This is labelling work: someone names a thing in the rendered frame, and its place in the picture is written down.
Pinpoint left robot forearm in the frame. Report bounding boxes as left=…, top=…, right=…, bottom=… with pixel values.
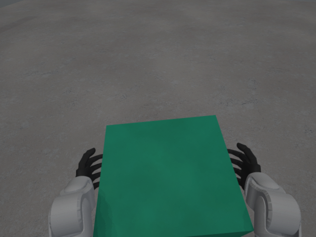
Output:
left=48, top=176, right=96, bottom=237

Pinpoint left robot hand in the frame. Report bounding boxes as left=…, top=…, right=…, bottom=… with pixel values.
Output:
left=76, top=148, right=103, bottom=189

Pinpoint carton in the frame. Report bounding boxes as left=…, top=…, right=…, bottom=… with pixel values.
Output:
left=93, top=115, right=254, bottom=237

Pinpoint right robot forearm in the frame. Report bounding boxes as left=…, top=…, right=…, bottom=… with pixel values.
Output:
left=244, top=172, right=302, bottom=237

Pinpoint right robot hand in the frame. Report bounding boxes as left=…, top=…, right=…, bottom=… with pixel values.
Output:
left=227, top=143, right=261, bottom=190

